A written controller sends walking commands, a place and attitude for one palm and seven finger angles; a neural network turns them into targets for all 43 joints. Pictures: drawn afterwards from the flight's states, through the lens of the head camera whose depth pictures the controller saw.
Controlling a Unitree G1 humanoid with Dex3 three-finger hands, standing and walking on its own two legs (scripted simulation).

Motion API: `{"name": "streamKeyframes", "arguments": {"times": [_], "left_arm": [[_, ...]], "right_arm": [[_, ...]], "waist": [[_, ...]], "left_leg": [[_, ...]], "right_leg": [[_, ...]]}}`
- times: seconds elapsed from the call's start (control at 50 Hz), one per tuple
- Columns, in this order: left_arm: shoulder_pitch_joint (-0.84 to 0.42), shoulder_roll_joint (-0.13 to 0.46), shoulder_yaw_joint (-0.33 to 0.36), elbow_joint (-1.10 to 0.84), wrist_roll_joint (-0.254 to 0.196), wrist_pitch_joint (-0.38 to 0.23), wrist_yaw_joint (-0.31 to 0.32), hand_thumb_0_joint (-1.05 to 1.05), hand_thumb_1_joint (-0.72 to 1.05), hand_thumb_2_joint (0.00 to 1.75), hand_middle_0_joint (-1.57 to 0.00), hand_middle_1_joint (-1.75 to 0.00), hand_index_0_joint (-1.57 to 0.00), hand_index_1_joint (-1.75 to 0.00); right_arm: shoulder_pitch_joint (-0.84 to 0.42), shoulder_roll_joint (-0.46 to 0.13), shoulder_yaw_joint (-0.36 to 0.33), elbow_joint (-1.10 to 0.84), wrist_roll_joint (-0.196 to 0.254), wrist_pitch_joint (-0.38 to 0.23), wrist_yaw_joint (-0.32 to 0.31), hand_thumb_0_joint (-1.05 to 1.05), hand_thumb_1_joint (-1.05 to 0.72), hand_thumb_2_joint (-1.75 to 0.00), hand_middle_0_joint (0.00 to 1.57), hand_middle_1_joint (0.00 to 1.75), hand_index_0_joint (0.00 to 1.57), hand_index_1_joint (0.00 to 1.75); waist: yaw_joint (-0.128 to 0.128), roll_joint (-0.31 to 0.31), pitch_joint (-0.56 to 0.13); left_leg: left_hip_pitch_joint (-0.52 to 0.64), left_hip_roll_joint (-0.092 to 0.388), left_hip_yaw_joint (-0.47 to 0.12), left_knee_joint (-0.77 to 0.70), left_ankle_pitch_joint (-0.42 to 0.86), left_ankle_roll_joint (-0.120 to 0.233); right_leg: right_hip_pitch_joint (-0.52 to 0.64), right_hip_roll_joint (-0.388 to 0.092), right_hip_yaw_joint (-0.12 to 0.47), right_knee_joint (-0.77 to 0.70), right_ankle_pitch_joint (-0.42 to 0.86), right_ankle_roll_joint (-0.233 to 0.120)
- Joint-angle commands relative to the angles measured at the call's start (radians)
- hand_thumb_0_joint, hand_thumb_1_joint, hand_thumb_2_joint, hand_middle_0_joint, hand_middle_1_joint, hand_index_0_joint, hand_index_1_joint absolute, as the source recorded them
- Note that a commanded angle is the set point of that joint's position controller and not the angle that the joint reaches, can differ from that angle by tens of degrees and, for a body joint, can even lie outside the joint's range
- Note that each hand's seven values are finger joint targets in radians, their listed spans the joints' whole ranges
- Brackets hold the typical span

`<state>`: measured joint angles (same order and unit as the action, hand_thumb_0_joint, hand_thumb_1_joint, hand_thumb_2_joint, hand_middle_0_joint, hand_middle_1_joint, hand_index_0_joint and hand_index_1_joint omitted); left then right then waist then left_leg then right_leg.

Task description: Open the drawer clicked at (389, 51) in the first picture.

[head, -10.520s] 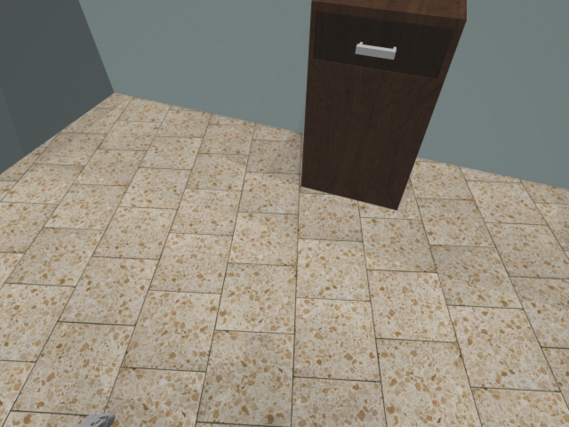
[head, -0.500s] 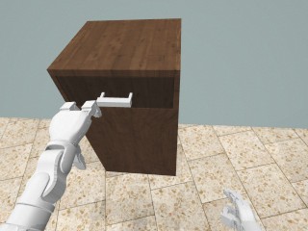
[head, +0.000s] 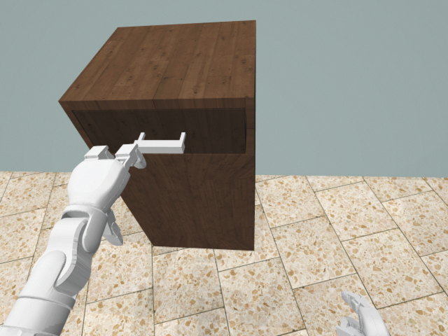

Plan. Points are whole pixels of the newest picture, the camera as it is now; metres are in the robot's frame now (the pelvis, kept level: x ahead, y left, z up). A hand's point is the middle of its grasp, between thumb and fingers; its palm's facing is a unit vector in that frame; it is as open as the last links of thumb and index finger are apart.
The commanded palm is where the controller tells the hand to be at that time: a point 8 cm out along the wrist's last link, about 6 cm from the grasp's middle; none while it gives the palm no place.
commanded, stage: move the hooked fingers above the handle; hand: left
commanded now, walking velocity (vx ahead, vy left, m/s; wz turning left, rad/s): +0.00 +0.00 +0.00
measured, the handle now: (160, 141) +0.56 +0.27 -0.02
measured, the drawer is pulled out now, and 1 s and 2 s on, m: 0.00 0.00 0.00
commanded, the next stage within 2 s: none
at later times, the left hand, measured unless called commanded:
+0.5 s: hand (131, 175) +0.37 +0.24 +0.08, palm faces -0.02 -0.03 -1.00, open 13.8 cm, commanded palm +0.35 +0.25 +0.13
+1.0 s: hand (137, 158) +0.43 +0.26 +0.05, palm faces -0.06 -0.01 -1.00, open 13.8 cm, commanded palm +0.43 +0.26 +0.12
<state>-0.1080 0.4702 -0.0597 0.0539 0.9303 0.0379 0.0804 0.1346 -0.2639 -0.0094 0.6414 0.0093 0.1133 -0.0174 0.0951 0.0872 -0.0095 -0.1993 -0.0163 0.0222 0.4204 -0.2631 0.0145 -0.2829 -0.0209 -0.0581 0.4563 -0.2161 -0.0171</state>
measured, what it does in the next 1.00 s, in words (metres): stands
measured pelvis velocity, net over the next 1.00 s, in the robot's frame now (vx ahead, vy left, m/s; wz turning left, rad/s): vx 0.01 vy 0.01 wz -0.01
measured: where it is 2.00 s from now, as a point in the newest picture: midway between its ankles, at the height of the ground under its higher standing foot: outside the picture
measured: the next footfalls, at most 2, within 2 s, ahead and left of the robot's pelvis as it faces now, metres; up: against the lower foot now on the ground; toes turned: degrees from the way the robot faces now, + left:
none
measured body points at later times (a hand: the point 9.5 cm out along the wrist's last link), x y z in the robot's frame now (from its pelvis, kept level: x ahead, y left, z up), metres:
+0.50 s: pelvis +0.00 +0.00 +0.00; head +0.04 -0.03 +0.44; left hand +0.36 +0.24 +0.13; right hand +0.15 -0.24 -0.13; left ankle -0.03 +0.11 -0.74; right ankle +0.01 -0.11 -0.74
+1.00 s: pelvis +0.01 +0.01 -0.01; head +0.07 -0.01 +0.43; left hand +0.43 +0.26 +0.11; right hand +0.09 -0.26 -0.15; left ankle -0.03 +0.11 -0.74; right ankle +0.01 -0.11 -0.74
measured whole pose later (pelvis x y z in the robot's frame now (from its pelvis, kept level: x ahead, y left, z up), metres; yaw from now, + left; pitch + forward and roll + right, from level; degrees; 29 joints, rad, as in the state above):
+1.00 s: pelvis +0.01 +0.01 -0.01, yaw -1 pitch +11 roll +0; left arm -0.64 0.53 -0.03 0.78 1.03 -0.11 0.14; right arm 0.28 -0.26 -0.05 0.66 0.02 0.12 -0.04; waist 0.00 0.05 -0.08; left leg -0.45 -0.01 0.04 0.58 -0.33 0.03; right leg -0.52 -0.02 -0.04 0.58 -0.26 -0.01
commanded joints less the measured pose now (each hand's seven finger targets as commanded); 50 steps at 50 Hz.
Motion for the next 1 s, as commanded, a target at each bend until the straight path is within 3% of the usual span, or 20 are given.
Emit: {"name": "streamKeyframes", "arguments": {"times": [0.0, 0.06, 0.16, 0.22, 0.24, 0.26, 0.3, 0.38, 0.42, 0.5, 0.58, 0.66, 0.74, 0.86, 0.92, 0.98], "left_arm": [[-0.268, 0.198, 0.124, -0.182, -0.003, 0.011, 0.022, 0.0, -0.5, 0.3, -0.3, -1.2, -0.3, -1.2], [-0.362, 0.204, 0.112, -0.107, 0.006, 0.007, 0.01, 0.0, -0.5, 0.3, -0.3, -1.2, -0.3, -1.2], [-0.496, 0.247, 0.127, -0.026, 0.021, -0.038, 0.015, 0.0, -0.5, 0.3, -0.3, -1.2, -0.3, -1.2], [-0.541, 0.215, 0.097, 0.031, 0.02, -0.058, 0.021, 0.0, -0.5, 0.3, -0.3, -1.2, -0.3, -1.2], [-0.562, 0.234, 0.113, 0.054, 0.023, -0.063, 0.025, 0.0, -0.5, 0.3, -0.3, -1.2, -0.3, -1.2], [-0.563, 0.259, 0.136, 0.069, 0.024, -0.067, 0.027, 0.0, -0.5, 0.3, -0.3, -1.2, -0.3, -1.2], [-0.574, 0.23, 0.108, 0.089, 0.029, -0.072, 0.03, 0.0, -0.5, 0.3, -0.3, -1.2, -0.3, -1.2], [-0.613, 0.235, 0.106, 0.169, 0.033, -0.072, 0.03, 0.0, -0.5, 0.3, -0.3, -1.2, -0.3, -1.2], [-0.64, 0.266, 0.129, 0.203, 0.037, -0.078, 0.034, 0.0, -0.5, 0.3, -0.3, -1.2, -0.3, -1.2], [-0.639, 0.274, 0.144, 0.2, 0.038, -0.105, 0.046, 0.0, -0.5, 0.3, -0.3, -1.2, -0.3, -1.2], [-0.71, 0.24, 0.108, 0.258, 0.039, -0.111, 0.064, 0.0, -0.5, 0.3, -0.3, -1.2, -0.3, -1.2], [-0.778, 0.317, 0.165, 0.32, 0.062, -0.116, 0.093, 0.0, -0.5, 0.3, -0.3, -1.2, -0.3, -1.2], [-0.803, 0.288, 0.139, 0.372, 0.068, -0.12, 0.105, 0.0, -0.5, 0.3, -0.3, -1.2, -0.3, -1.2], [-0.871, 0.317, 0.147, 0.524, 0.077, -0.133, 0.097, 0.0, -0.5, 0.3, -0.3, -1.2, -0.3, -1.2], [-0.965, 0.286, 0.102, 0.52, 0.09, -0.16, 0.1, 0.0, -0.5, 0.3, -0.3, -1.2, -0.3, -1.2], [-0.987, 0.331, 0.139, 0.577, 0.096, -0.18, 0.109, 0.0, -0.5, 0.3, -0.3, -1.2, -0.3, -1.2]], "right_arm": [[-0.141, -0.094, -0.025, -0.163, 0.003, -0.052, -0.011, 0.0, -0.9, -0.9, 0.2, 0.3, 0.2, 0.3], [-0.135, -0.097, -0.021, -0.153, 0.007, -0.051, -0.022, 0.0, -0.9, -0.9, 0.2, 0.3, 0.2, 0.3], [-0.102, -0.097, -0.025, -0.139, 0.005, -0.06, -0.036, 0.0, -0.9, -0.9, 0.2, 0.3, 0.2, 0.3], [-0.082, -0.092, -0.029, -0.135, 0.006, -0.064, -0.04, 0.0, -0.9, -0.9, 0.2, 0.3, 0.2, 0.3], [-0.068, -0.095, -0.032, -0.128, 0.006, -0.064, -0.041, 0.0, -0.9, -0.9, 0.2, 0.3, 0.2, 0.3], [-0.064, -0.099, -0.034, -0.131, 0.006, -0.064, -0.041, 0.0, -0.9, -0.9, 0.2, 0.3, 0.2, 0.3], [-0.058, -0.095, -0.036, -0.133, 0.007, -0.062, -0.039, 0.0, -0.9, -0.9, 0.2, 0.3, 0.2, 0.3], [-0.025, -0.105, -0.044, -0.131, 0.011, -0.053, -0.038, 0.0, -0.9, -0.9, 0.2, 0.3, 0.2, 0.3], [-0.009, -0.111, -0.049, -0.126, 0.012, -0.05, -0.041, 0.0, -0.9, -0.9, 0.2, 0.3, 0.2, 0.3], [0.021, -0.113, -0.064, -0.128, 0.011, -0.047, -0.037, 0.0, -0.9, -0.9, 0.2, 0.3, 0.2, 0.3], [0.054, -0.121, -0.07, -0.114, 0.016, -0.045, -0.032, 0.0, -0.9, -0.9, 0.2, 0.3, 0.2, 0.3], [0.09, -0.129, -0.079, -0.096, 0.012, -0.042, -0.038, 0.0, -0.9, -0.9, 0.2, 0.3, 0.2, 0.3], [0.116, -0.124, -0.085, -0.087, 0.012, -0.041, -0.034, 0.0, -0.9, -0.9, 0.2, 0.3, 0.2, 0.3], [0.157, -0.137, -0.087, -0.075, 0.011, -0.03, -0.036, 0.0, -0.9, -0.9, 0.2, 0.3, 0.2, 0.3], [0.185, -0.135, -0.092, -0.069, 0.007, -0.029, -0.035, 0.0, -0.9, -0.9, 0.2, 0.3, 0.2, 0.3], [0.214, -0.14, -0.096, -0.059, 0.001, -0.024, -0.037, 0.0, -0.9, -0.9, 0.2, 0.3, 0.2, 0.3]], "waist": [[-0.005, -0.087, -0.25], [-0.025, -0.112, -0.205], [-0.033, -0.081, -0.26], [-0.038, -0.075, -0.261], [-0.04, -0.082, -0.284], [-0.034, -0.081, -0.302], [-0.036, -0.061, -0.304], [-0.043, -0.101, -0.31], [-0.047, -0.1, -0.32], [-0.042, -0.072, -0.374], [-0.069, -0.083, -0.332], [-0.069, -0.085, -0.391], [-0.075, -0.05, -0.412], [-0.102, -0.101, -0.386], [-0.119, -0.048, -0.428], [-0.126, -0.057, -0.444]], "left_leg": [[-0.018, -0.027, -0.001, -0.042, 0.282, 0.012], [-0.042, -0.027, 0.001, -0.041, 0.223, 0.015], [-0.042, -0.035, -0.001, -0.02, 0.216, 0.016], [-0.048, -0.037, 0.002, -0.007, 0.225, 0.016], [-0.051, -0.036, 0.004, -0.002, 0.235, 0.016], [-0.061, -0.037, -0.001, 0.001, 0.244, 0.015], [-0.067, -0.038, 0.002, 0.009, 0.261, 0.015], [-0.092, -0.035, 0.003, 0.02, 0.265, 0.018], [-0.105, -0.034, 0.006, 0.028, 0.259, 0.02], [-0.098, -0.031, 0.003, 0.047, 0.315, 0.022], [-0.108, -0.025, -0.006, 0.058, 0.294, 0.021], [-0.131, -0.028, -0.002, 0.072, 0.305, 0.024], [-0.11, -0.021, -0.002, 0.089, 0.364, 0.022], [-0.169, -0.02, -0.002, 0.101, 0.319, 0.028], [-0.135, -0.017, -0.005, 0.121, 0.345, 0.026], [-0.149, -0.017, -0.009, 0.14, 0.351, 0.027]], "right_leg": [[0.228, 0.017, 0.036, -0.03, 0.219, -0.019], [0.182, 0.021, 0.035, -0.042, 0.159, -0.016], [0.178, 0.019, 0.043, -0.031, 0.153, -0.017], [0.158, 0.018, 0.039, -0.019, 0.171, -0.018], [0.163, 0.018, 0.04, -0.013, 0.185, -0.017], [0.179, 0.02, 0.042, -0.008, 0.193, -0.018], [0.168, 0.017, 0.039, 0.005, 0.213, -0.021], [0.154, 0.019, 0.036, 0.017, 0.22, -0.02], [0.151, 0.019, 0.04, 0.024, 0.223, -0.019], [0.157, 0.022, 0.041, 0.05, 0.27, -0.023], [0.079, 0.029, 0.031, 0.055, 0.228, -0.024], [0.106, 0.029, 0.039, 0.068, 0.249, -0.026], [0.078, 0.032, 0.034, 0.087, 0.29, -0.028], [0.051, 0.036, 0.032, 0.09, 0.265, -0.025], [0.006, 0.037, 0.033, 0.105, 0.266, -0.026], [-0.009, 0.039, 0.035, 0.115, 0.266, -0.024]]}}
